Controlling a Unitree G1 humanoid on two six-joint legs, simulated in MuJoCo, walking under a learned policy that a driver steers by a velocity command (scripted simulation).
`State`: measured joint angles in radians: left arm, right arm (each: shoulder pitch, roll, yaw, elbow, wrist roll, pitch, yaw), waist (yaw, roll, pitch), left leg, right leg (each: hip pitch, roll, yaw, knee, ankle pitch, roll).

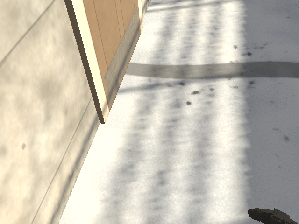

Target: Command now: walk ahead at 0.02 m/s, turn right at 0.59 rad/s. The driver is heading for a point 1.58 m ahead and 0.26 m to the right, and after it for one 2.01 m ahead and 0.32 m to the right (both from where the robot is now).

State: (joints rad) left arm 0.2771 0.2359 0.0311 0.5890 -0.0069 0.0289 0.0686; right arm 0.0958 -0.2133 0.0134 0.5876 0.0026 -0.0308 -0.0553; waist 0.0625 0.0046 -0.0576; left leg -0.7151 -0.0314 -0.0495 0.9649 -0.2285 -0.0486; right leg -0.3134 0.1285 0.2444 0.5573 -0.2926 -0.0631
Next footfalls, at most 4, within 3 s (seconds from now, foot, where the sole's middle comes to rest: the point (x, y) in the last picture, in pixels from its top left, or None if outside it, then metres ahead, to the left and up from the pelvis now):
0.14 left None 0.15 0.14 -0.77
0.68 right None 0.08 -0.11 -0.77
1.14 left None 0.18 0.14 -0.77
1.88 left None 0.40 0.06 -0.77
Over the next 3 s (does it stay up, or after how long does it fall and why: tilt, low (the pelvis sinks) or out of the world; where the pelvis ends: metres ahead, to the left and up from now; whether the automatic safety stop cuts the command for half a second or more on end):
stays up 0.82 -0.26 -0.02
